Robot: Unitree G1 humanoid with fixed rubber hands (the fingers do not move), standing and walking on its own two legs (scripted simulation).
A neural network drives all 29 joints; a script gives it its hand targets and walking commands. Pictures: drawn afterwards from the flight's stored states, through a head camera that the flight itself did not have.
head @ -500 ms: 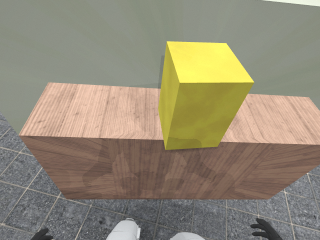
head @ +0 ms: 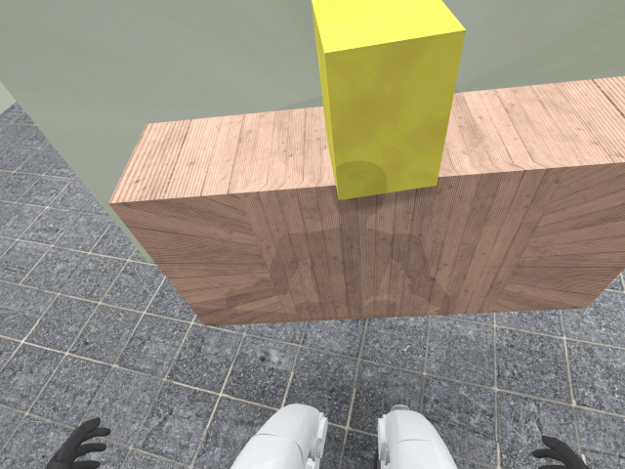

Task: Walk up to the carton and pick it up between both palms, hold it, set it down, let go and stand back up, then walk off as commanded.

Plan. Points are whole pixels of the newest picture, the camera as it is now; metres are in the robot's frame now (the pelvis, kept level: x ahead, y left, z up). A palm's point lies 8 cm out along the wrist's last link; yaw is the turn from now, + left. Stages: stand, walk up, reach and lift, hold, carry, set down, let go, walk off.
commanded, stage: walk off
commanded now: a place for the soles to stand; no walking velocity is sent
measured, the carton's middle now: (378, 98) +0.70 -0.09 +0.07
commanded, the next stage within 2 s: none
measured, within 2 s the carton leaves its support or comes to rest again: neither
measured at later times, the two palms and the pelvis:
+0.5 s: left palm out of the picture -0.13 +0.37 -0.11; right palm out of the picture -0.07 -0.25 -0.06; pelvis -0.18 +0.05 +0.02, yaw +0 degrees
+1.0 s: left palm out of the picture -0.31 +0.40 -0.07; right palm out of the picture -0.20 -0.23 -0.09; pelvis -0.33 +0.07 +0.02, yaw +2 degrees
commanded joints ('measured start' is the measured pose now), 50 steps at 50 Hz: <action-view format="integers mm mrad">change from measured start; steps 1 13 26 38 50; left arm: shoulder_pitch -90 -100 288 -175 26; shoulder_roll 267 249 233 269 168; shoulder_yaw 97 79 78 55 27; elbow -92 -90 91 28 25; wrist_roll -30 -41 -51 -22 -44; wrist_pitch -15 27 66 -2 -12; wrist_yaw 10 17 -20 15 -18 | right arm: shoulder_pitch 111 -64 -183 -28 115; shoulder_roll -163 -280 -131 -165 -260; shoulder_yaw -147 -164 -179 -190 -205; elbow -84 -132 -153 -50 -34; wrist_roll -33 -53 -23 -13 -35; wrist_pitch -3 -23 -29 -15 -105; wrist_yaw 10 11 -34 -17 -1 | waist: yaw -28 -63 35 -65 -106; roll -360 114 183 -265 50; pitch -78 93 -176 177 -122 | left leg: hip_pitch -59 -305 162 -7 372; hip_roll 36 419 316 3 449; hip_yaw -45 -798 -294 -123 -721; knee -32 -1293 -1119 154 -1191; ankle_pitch -116 -791 -288 3 -664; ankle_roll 11 120 105 -8 156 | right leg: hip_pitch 80 -188 126 -263 -261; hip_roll -271 198 75 -244 131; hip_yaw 459 311 156 571 197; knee -595 538 235 -667 114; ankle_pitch -445 -230 -203 -458 -340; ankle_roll -85 71 80 -139 40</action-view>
